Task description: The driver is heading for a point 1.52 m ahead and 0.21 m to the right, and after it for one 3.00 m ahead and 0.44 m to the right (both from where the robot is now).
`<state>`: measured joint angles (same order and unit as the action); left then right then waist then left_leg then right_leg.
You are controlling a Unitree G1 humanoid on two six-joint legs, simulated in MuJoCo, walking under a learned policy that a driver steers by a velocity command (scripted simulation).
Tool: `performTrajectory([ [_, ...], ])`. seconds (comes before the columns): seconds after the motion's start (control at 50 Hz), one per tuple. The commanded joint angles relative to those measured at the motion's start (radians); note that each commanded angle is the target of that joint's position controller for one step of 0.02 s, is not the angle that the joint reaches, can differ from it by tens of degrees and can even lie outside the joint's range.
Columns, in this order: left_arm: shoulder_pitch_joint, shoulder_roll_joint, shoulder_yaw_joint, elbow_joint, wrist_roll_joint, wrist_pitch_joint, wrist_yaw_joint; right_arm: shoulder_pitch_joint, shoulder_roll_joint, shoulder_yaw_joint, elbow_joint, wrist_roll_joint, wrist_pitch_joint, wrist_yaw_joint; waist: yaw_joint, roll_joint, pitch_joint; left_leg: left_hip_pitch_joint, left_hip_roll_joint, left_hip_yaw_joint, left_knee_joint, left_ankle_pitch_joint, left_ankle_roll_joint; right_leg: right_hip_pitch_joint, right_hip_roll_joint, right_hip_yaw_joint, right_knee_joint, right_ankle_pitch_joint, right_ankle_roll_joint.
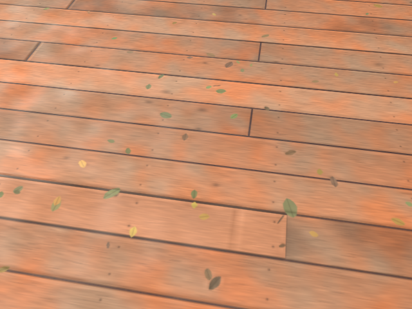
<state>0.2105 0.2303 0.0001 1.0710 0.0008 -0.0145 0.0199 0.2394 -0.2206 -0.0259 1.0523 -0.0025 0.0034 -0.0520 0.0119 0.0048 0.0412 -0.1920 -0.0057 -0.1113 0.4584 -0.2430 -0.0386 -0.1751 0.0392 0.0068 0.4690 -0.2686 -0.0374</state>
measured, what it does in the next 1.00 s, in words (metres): walks ahead: left foot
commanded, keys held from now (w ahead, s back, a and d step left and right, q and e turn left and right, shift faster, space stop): no key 0.28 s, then w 0.72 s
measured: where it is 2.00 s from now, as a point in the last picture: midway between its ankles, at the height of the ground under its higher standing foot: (210, 217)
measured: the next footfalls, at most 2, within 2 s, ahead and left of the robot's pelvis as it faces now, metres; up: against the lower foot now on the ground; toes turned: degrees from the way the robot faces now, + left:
left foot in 0.60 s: +0.10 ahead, +0.15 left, +0.00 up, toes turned +2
right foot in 1.08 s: +0.48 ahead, -0.07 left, +0.00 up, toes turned -2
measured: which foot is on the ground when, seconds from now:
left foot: down 0.00-0.34, up 0.36-0.58, down 0.60-1.00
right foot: down 0.00-0.60, up 0.62-1.00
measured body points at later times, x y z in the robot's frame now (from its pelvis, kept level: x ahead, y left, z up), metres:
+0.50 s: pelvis +0.03 +0.02 +0.00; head +0.03 +0.03 +0.45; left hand +0.01 +0.28 -0.15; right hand +0.07 -0.24 -0.14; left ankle +0.01 +0.14 -0.70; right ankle -0.01 -0.10 -0.74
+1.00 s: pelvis +0.23 +0.05 -0.01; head +0.27 +0.06 +0.44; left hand +0.46 +0.27 -0.11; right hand +0.13 -0.19 -0.14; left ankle +0.06 +0.15 -0.74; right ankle +0.43 -0.08 -0.71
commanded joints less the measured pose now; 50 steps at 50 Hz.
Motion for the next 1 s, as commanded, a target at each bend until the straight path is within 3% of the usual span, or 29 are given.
performTrajectory([
  [0.02,0.036,0.109,0.018,-0.026,0.0,-0.007,0.003,0.037,-0.101,-0.015,-0.012,0.0,-0.007,-0.003,-0.001,-0.005,0.0,0.001,0.012,0.006,-0.05,0.152,0.023,-0.031,-0.065,0.064,-0.107,0.106,-0.015],
  [0.28,0.083,0.091,0.017,-0.025,-0.001,-0.007,0.005,0.052,-0.089,-0.007,0.027,0.002,-0.006,-0.005,-0.003,-0.005,0.008,-0.009,0.012,0.012,-0.053,0.143,0.022,-0.029,-0.063,0.062,-0.108,0.115,-0.017],
  [0.3,0.1,0.082,0.015,-0.017,0.0,-0.006,0.007,0.069,-0.073,-0.003,0.038,0.001,-0.005,-0.005,-0.004,-0.014,-0.016,0.0,-0.002,0.029,-0.048,0.065,0.022,-0.02,-0.059,0.062,-0.125,0.003,-0.019],
  [0.32,0.108,0.098,0.021,-0.014,-0.006,-0.003,0.01,0.067,-0.068,-0.002,0.039,0.005,-0.004,-0.006,0.001,-0.033,-0.001,-0.026,-0.029,0.06,-0.012,-0.049,0.027,-0.03,-0.059,0.078,-0.147,-0.171,-0.033],
  [0.34,0.116,0.138,0.034,-0.018,-0.014,-0.001,0.014,0.055,-0.071,-0.003,0.032,0.009,-0.007,-0.007,0.01,-0.076,0.023,-0.082,-0.059,0.097,0.059,-0.177,0.034,-0.042,-0.089,0.133,-0.18,-0.356,-0.065],
  [0.38,0.17,0.2,0.057,-0.02,-0.021,-0.008,0.018,-0.006,-0.07,0.0,-0.01,0.012,-0.032,0.001,0.039,-0.171,0.083,-0.235,-0.034,0.124,0.251,-0.22,0.05,-0.043,-0.276,0.388,-0.312,-0.598,-0.173],
  [0.4,0.173,0.212,0.065,-0.026,-0.018,-0.017,0.02,-0.036,-0.072,-0.001,-0.027,0.018,-0.049,0.009,0.043,-0.172,0.124,-0.286,0.011,0.103,0.343,-0.202,0.059,-0.069,-0.352,0.486,-0.358,-0.584,-0.221],
  [0.44,0.164,0.184,0.065,-0.043,-0.01,-0.039,0.015,-0.048,-0.082,-0.009,-0.04,0.027,-0.075,0.025,0.032,-0.133,0.138,-0.413,0.071,0.065,0.472,-0.264,0.078,0.001,-0.393,0.517,-0.366,-0.454,-0.241],
  [0.48,0.132,0.167,0.064,-0.068,-0.028,-0.047,0.011,-0.047,-0.083,-0.014,-0.045,0.034,-0.096,0.038,0.011,-0.1,0.107,-0.385,0.095,0.075,0.346,-0.231,0.093,0.041,-0.341,0.396,-0.346,-0.315,-0.186],
  [0.52,0.108,0.183,0.068,-0.082,-0.038,-0.041,0.009,-0.022,-0.066,-0.016,-0.033,0.033,-0.108,0.046,-0.015,-0.108,0.062,-0.183,0.049,0.145,0.157,-0.133,0.085,-0.036,-0.252,0.242,-0.3,-0.207,-0.147],
  [0.56,0.111,0.189,0.069,-0.089,-0.042,-0.029,0.005,0.112,-0.065,-0.028,0.029,0.031,-0.104,0.049,-0.068,-0.089,0.019,0.091,-0.029,0.219,0.038,0.028,0.06,-0.181,-0.191,0.165,-0.203,-0.206,-0.132],
  [0.58,0.102,0.167,0.061,-0.097,-0.039,-0.031,0.003,0.186,-0.073,-0.036,0.054,0.031,-0.097,0.047,-0.101,-0.056,0.008,0.186,-0.026,0.198,0.011,0.015,0.061,-0.244,-0.162,0.137,-0.119,-0.185,-0.114],
  [0.6,0.074,0.1,0.04,-0.115,-0.028,-0.04,-0.006,0.279,-0.123,-0.05,0.062,0.028,-0.096,0.04,-0.142,0.093,-0.012,0.288,0.13,-0.031,-0.105,-0.103,0.109,-0.349,-0.085,0.038,0.161,-0.117,-0.059],
  [0.62,0.072,0.029,0.024,-0.16,-0.015,-0.063,-0.009,0.386,-0.255,-0.072,0.063,0.023,-0.1,0.044,-0.146,0.323,-0.065,0.402,0.363,-0.466,-0.257,-0.247,0.246,-0.557,0.018,-0.037,0.485,-0.254,-0.015],
  [0.64,0.063,0.07,0.034,-0.173,-0.041,-0.077,-0.009,0.357,-0.227,-0.06,0.07,0.003,-0.116,0.054,-0.119,0.241,-0.031,0.329,0.44,-0.655,-0.322,-0.456,0.33,-0.645,-0.021,0.064,0.685,-0.289,-0.031],
  [0.66,0.03,0.114,0.042,-0.188,-0.059,-0.089,-0.015,0.246,-0.169,-0.042,0.031,0.007,-0.13,0.06,-0.082,0.139,0.063,0.264,0.409,-0.558,-0.323,-0.476,0.301,-0.715,-0.086,0.094,0.748,-0.185,-0.054],
  [0.68,0.03,0.126,0.047,-0.179,-0.053,-0.096,-0.02,0.17,-0.136,-0.03,0.004,0.008,-0.135,0.067,-0.056,0.106,0.082,0.229,0.348,-0.424,-0.324,-0.367,0.26,-0.705,-0.12,0.082,0.739,-0.081,-0.06],
  [0.72,0.025,0.142,0.062,-0.171,-0.026,-0.098,-0.023,0.121,-0.105,-0.016,-0.02,0.006,-0.128,0.074,-0.03,0.088,0.076,0.183,0.261,-0.219,-0.335,-0.088,0.2,-0.631,-0.161,0.062,0.632,0.051,-0.046],
  [0.74,0.022,0.131,0.063,-0.167,-0.023,-0.095,-0.028,0.148,-0.092,-0.011,-0.014,0.002,-0.122,0.071,-0.033,0.096,0.064,0.176,0.23,-0.148,-0.338,0.022,0.188,-0.597,-0.163,0.041,0.6,0.091,-0.034],
  [0.8,-0.055,0.088,0.056,-0.198,-0.017,-0.082,-0.033,0.219,-0.117,-0.013,-0.001,-0.003,-0.111,0.053,-0.049,0.073,0.058,0.184,0.207,-0.05,-0.34,0.262,0.21,-0.611,-0.155,-0.002,0.492,0.172,0.008],
  [0.86,-0.202,0.058,0.042,-0.257,-0.021,-0.083,-0.036,0.227,-0.139,-0.016,-0.014,-0.001,-0.103,0.037,-0.076,0.065,0.08,0.134,0.184,0.012,-0.366,0.3,0.208,-0.551,-0.128,-0.033,0.267,0.278,0.027],
  [0.94,-0.318,0.06,0.034,-0.302,-0.029,-0.086,-0.054,0.286,-0.146,-0.022,-0.001,0.013,-0.099,0.031,-0.095,0.073,0.113,0.174,0.213,0.038,-0.378,0.303,0.213,-0.494,-0.096,-0.05,0.112,0.337,0.01],
  [1.0,-0.332,0.085,0.04,-0.326,-0.03,-0.096,-0.07,0.275,-0.158,-0.033,-0.001,0.018,-0.087,0.028,-0.059,0.078,0.095,0.286,0.255,0.052,-0.31,0.453,0.196,-0.464,-0.084,-0.038,0.052,0.285,-0.032],
])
